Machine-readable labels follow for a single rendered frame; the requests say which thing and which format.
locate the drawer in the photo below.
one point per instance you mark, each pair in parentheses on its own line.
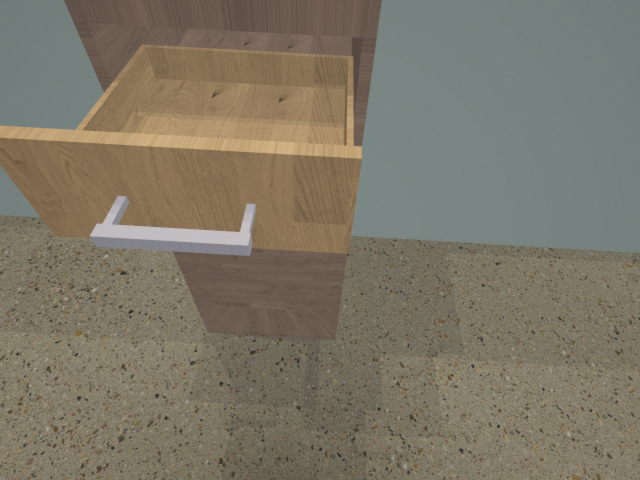
(191,135)

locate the cabinet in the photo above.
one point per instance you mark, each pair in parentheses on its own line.
(272,292)

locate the handle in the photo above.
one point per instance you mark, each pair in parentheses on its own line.
(111,235)

